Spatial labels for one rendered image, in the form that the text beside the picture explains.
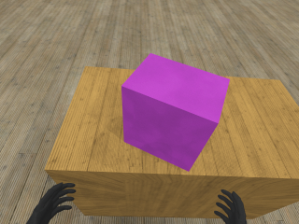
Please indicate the carton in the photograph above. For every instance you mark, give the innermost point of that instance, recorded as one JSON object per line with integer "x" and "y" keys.
{"x": 170, "y": 109}

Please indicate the right robot hand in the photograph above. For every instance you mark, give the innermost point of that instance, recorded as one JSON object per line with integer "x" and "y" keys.
{"x": 236, "y": 214}

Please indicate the left robot hand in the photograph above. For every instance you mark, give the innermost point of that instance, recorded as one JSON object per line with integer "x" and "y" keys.
{"x": 48, "y": 207}

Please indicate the pedestal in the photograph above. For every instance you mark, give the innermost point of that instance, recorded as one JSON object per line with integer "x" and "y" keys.
{"x": 254, "y": 151}

